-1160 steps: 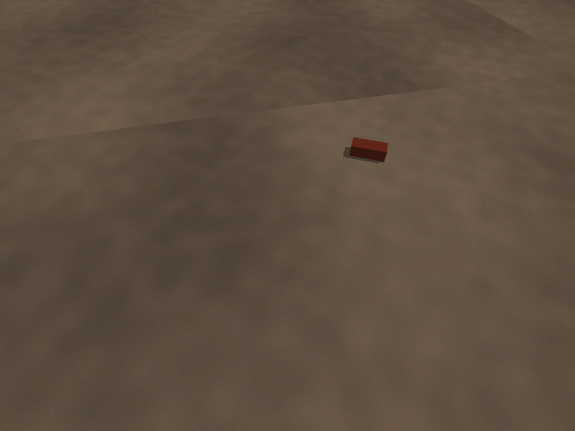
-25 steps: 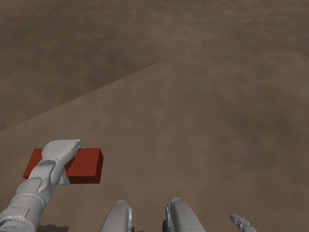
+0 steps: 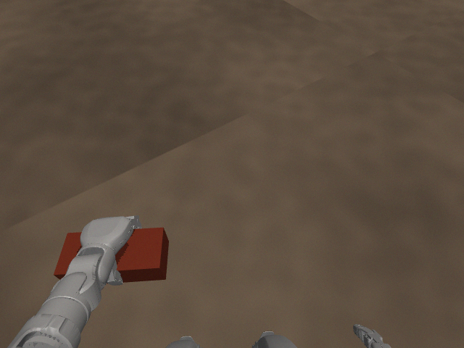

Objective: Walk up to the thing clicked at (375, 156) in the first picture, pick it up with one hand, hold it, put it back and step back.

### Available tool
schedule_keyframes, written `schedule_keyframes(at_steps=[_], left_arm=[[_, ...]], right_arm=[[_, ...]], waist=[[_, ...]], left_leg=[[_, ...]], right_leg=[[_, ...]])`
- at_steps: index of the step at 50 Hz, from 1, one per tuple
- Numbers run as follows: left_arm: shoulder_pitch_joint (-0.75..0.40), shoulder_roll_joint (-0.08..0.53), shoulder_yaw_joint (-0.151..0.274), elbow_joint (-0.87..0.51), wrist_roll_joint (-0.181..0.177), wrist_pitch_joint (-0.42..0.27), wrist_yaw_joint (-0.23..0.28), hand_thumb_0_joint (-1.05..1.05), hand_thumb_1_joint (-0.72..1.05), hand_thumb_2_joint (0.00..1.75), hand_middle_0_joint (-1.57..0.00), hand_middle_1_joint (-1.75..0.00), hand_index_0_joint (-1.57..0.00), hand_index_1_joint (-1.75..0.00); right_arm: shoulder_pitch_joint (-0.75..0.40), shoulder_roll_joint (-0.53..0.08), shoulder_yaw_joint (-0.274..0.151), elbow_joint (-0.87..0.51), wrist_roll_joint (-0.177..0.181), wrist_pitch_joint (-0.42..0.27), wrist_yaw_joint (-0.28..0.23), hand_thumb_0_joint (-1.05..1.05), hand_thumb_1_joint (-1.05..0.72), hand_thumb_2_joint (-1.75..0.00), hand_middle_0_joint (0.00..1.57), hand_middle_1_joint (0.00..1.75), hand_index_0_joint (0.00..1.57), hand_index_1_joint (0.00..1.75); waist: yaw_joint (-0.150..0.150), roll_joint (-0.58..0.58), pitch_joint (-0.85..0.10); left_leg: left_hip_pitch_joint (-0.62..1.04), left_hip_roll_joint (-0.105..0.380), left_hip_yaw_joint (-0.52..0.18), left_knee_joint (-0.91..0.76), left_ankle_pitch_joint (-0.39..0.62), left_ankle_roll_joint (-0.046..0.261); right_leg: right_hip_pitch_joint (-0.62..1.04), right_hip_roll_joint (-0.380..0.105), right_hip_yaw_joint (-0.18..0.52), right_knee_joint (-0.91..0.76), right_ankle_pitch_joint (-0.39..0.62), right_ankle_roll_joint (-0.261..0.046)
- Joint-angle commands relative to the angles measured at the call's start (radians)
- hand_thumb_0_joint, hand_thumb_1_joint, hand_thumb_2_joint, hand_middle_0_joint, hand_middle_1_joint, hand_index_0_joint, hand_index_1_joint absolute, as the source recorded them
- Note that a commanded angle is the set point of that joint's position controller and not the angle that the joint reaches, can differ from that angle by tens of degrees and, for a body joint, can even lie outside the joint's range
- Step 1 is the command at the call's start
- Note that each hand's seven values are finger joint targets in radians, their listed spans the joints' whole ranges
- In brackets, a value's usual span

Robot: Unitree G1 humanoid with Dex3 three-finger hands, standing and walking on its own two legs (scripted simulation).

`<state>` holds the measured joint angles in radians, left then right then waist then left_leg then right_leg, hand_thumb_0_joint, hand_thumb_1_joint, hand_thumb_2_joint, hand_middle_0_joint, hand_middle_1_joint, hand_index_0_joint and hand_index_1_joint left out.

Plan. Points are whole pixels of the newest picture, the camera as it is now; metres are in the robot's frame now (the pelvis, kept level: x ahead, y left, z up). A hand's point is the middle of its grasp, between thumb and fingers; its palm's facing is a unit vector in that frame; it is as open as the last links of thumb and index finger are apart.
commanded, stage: hold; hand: left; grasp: from above
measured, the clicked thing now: (117, 256) +0.31 +0.23 -0.12
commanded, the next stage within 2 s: crouch in 1.92 s
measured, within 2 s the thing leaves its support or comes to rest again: neither
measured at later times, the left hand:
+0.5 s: hand (108, 239) +0.32 +0.23 -0.04, palm faces -0.49 -0.04 -0.87, open 11.4 cm
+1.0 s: hand (102, 248) +0.30 +0.22 -0.02, palm faces -0.48 -0.04 -0.88, open 11.4 cm
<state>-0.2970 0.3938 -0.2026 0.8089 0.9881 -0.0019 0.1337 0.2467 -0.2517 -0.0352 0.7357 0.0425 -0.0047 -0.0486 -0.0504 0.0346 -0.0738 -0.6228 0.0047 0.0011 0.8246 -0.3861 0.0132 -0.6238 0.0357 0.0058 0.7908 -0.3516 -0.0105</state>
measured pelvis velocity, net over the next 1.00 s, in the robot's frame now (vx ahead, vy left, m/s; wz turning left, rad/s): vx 0.00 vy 0.00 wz -0.01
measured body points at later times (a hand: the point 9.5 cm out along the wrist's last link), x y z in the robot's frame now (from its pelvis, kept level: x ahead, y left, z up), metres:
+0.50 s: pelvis +0.02 +0.01 +0.02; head +0.05 +0.00 +0.47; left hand +0.34 +0.23 +0.01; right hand +0.13 -0.26 -0.10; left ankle +0.01 +0.11 -0.70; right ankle +0.02 -0.11 -0.70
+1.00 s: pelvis +0.00 +0.00 +0.03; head +0.02 -0.01 +0.48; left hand +0.32 +0.22 +0.03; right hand +0.13 -0.26 -0.09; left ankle +0.01 +0.11 -0.70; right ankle +0.02 -0.11 -0.70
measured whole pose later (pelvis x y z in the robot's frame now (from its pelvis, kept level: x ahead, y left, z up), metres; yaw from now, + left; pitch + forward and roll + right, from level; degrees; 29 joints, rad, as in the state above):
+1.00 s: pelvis +0.00 +0.00 +0.03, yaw +0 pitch +2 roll +0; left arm -0.26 0.40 -0.23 0.72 0.99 -0.03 0.01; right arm 0.21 -0.26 -0.03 0.70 0.05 0.06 -0.05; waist -0.01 0.04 -0.02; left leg -0.31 -0.01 0.02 0.54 -0.27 0.02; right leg -0.32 0.02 0.03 0.53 -0.24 0.00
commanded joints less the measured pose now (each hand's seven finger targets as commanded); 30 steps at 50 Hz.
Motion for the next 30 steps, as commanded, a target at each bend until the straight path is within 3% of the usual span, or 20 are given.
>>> schedule_keyframes(at_steps=[1, 7, 8, 12, 16, 19, 20, 21, 22, 27, 30], left_arm=[[-0.362, 0.227, 0.094, -0.239, -0.003, 0.007, 0.061, 0.0, 0.54, 1.03, -0.87, -0.93, -0.89, -0.92], [-0.379, 0.232, 0.082, -0.206, 0.012, 0.008, 0.032, 0.0, 0.54, 0.98, -0.86, -0.94, -0.89, -0.91], [-0.36, 0.248, 0.096, -0.196, 0.01, 0.007, 0.026, 0.0, 0.53, 1.0, -0.85, -0.95, -0.88, -0.92], [-0.33, 0.199, 0.068, -0.197, 0.005, 0.007, 0.003, 0.0, 0.55, 1.03, -0.87, -0.95, -0.9, -0.93], [-0.33, 0.225, 0.082, -0.204, 0.005, 0.003, -0.024, 0.0, 0.57, 1.06, -0.89, -0.95, -0.91, -0.93], [-0.349, 0.254, 0.096, -0.266, 0.008, -0.008, -0.041, 0.0, 0.58, 1.07, -0.89, -0.97, -0.91, -0.95], [-0.309, 0.231, 0.084, -0.221, 0.01, -0.005, -0.047, 0.0, 0.56, 1.07, -0.89, -0.95, -0.9, -0.94], [-0.331, 0.229, 0.081, -0.268, 0.008, -0.01, -0.05, 0.0, 0.58, 1.06, -0.89, -0.96, -0.92, -0.94], [-0.339, 0.246, 0.091, -0.278, 0.011, -0.012, -0.051, 0.0, 0.59, 1.06, -0.9, -0.94, -0.92, -0.92], [-0.35, 0.231, 0.085, -0.265, 0.013, -0.012, -0.045, 0.0, 0.58, 1.09, -0.91, -0.95, -0.92, -0.93], [-0.35, 0.244, 0.098, -0.28, 0.012, -0.012, -0.041, 0.0, 0.57, 1.08, -0.89, -0.96, -0.91, -0.94]], right_arm=[[0.012, -0.145, -0.051, -0.096, 0.006, -0.028, -0.015, 0.0, -0.89, -0.9, 0.2, 0.3, 0.2, 0.3], [0.012, -0.15, -0.058, -0.087, 0.007, -0.021, -0.012, 0.0, -0.89, -0.89, 0.2, 0.3, 0.2, 0.3], [0.012, -0.153, -0.059, -0.09, 0.007, -0.018, -0.011, 0.0, -0.89, -0.89, 0.2, 0.3, 0.2, 0.3], [0.001, -0.148, -0.057, -0.103, 0.007, -0.013, -0.004, 0.0, -0.89, -0.89, 0.2, 0.3, 0.2, 0.3], [-0.01, -0.149, -0.057, -0.122, 0.01, -0.004, -0.001, 0.0, -0.89, -0.89, 0.2, 0.3, 0.2, 0.3], [-0.013, -0.153, -0.06, -0.136, 0.011, 0.003, -0.001, 0.0, -0.89, -0.89, 0.2, 0.3, 0.2, 0.3], [-0.005, -0.155, -0.059, -0.134, 0.009, 0.005, 0.001, 0.0, -0.89, -0.89, 0.2, 0.3, 0.2, 0.3], [-0.008, -0.152, -0.059, -0.136, 0.009, 0.005, 0.002, 0.0, -0.89, -0.89, 0.2, 0.3, 0.2, 0.3], [-0.008, -0.16, -0.063, -0.14, 0.01, 0.007, 0.001, 0.0, -0.89, -0.89, 0.2, 0.3, 0.2, 0.3], [-0.019, -0.159, -0.059, -0.147, 0.008, 0.014, 0.002, 0.0, -0.89, -0.89, 0.2, 0.3, 0.2, 0.3], [-0.027, -0.159, -0.058, -0.152, 0.009, 0.016, 0.001, 0.0, -0.89, -0.89, 0.2, 0.3, 0.2, 0.3]], waist=[[-0.003, 0.017, -0.35], [-0.008, 0.026, -0.326], [0.006, 0.018, -0.324], [0.004, 0.015, -0.294], [0.016, -0.001, -0.272], [0.025, 0.03, -0.305], [0.013, 0.008, -0.282], [0.027, 0.026, -0.299], [0.02, 0.048, -0.31], [0.016, 0.021, -0.263], [0.032, 0.02, -0.258]], left_leg=[[0.254, -0.028, 0.005, -0.125, 0.296, 0.0], [0.32, -0.025, 0.001, -0.163, 0.379, -0.002], [0.327, -0.025, 0.0, -0.172, 0.391, -0.002], [0.352, -0.026, 0.002, -0.196, 0.424, -0.003], [0.344, -0.03, 0.009, -0.218, 0.42, 0.004], [0.381, -0.028, 0.008, -0.228, 0.456, 0.002], [0.384, -0.021, 0.003, -0.234, 0.47, 0.0], [0.403, -0.02, 0.005, -0.238, 0.489, -0.001], [0.423, -0.019, 0.004, -0.24, 0.507, -0.004], [0.42, -0.016, 0.0, -0.271, 0.462, -0.004], [0.417, -0.019, 0.004, -0.288, 0.432, -0.001]], right_leg=[[0.214, 0.0, 0.029, -0.152, 0.278, 0.003], [0.23, 0.005, 0.019, -0.176, 0.327, -0.002], [0.245, 0.005, 0.016, -0.181, 0.331, -0.003], [0.264, 0.007, 0.015, -0.202, 0.361, -0.003], [0.303, 0.003, 0.02, -0.221, 0.374, -0.001], [0.325, 0.005, 0.02, -0.227, 0.391, -0.004], [0.313, 0.009, 0.013, -0.228, 0.389, -0.006], [0.319, 0.009, 0.013, -0.226, 0.402, -0.007], [0.316, 0.01, 0.012, -0.23, 0.405, -0.009], [0.329, 0.01, 0.008, -0.259, 0.372, -0.01], [0.342, 0.007, 0.013, -0.274, 0.354, -0.01]])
